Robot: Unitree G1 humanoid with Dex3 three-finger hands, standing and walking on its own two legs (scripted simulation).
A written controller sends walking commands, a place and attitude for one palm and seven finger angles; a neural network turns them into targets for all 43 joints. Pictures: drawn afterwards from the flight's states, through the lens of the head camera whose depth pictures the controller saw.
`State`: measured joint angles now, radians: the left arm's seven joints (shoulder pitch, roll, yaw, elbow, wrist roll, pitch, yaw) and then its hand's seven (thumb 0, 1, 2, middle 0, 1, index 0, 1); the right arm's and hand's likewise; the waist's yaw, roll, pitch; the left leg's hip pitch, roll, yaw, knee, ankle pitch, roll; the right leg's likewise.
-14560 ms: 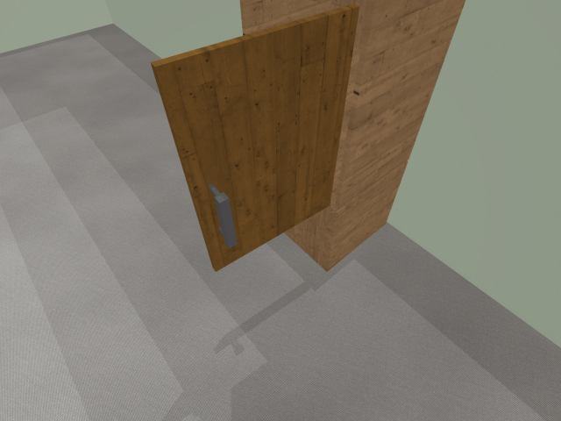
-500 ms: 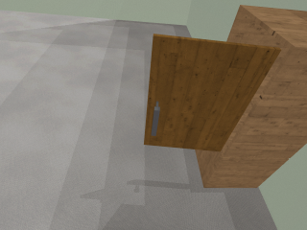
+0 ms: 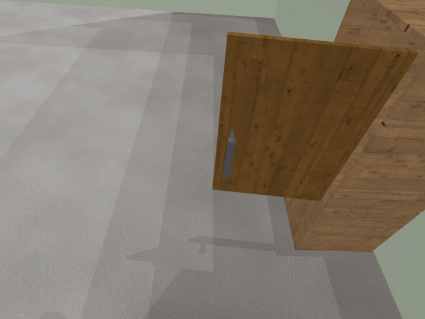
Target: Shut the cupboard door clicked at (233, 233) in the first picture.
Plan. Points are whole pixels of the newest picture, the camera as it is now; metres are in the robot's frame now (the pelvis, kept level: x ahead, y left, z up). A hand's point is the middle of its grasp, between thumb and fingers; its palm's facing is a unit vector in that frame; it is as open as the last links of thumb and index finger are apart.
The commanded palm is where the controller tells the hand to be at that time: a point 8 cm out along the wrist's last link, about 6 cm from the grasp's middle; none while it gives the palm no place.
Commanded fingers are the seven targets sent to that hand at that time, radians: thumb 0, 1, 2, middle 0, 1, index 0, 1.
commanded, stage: shuffle to correct the standing spot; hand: left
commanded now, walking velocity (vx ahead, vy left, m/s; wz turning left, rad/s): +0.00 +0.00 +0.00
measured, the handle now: (229, 154) +0.61 -0.02 -0.11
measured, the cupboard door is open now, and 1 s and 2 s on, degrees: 85 85 85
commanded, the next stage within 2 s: come to a stop and stand still in 1.04 s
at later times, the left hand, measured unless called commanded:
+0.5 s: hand out of the picture +0.03 +0.08 -0.18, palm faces +0.08 -0.98 -0.18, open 7.3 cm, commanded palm none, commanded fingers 0.00 0.90 0.90 -0.20 -0.30 -0.20 -0.30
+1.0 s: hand (203, 314) +0.18 +0.02 -0.19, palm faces +0.06 -0.99 -0.15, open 7.3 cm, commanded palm none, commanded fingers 0.00 0.90 0.90 -0.20 -0.30 -0.20 -0.30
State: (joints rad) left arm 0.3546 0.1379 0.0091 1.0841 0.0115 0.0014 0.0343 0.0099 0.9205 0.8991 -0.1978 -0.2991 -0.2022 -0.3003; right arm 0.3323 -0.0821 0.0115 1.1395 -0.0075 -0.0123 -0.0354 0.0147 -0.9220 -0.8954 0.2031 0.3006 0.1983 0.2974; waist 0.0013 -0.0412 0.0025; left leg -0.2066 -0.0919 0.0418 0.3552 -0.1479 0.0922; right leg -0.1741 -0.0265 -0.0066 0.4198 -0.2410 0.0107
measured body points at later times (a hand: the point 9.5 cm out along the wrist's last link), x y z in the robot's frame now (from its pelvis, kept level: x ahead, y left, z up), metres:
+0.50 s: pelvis +0.06 -0.09 -0.01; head +0.07 -0.09 +0.44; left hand +0.03 +0.13 -0.16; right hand +0.04 -0.31 -0.17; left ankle +0.03 +0.04 -0.71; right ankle +0.02 -0.15 -0.74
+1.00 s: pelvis +0.18 -0.15 -0.01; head +0.20 -0.12 +0.44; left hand +0.18 +0.08 -0.18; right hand +0.26 -0.38 -0.15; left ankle +0.22 -0.06 -0.74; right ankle +0.14 -0.28 -0.63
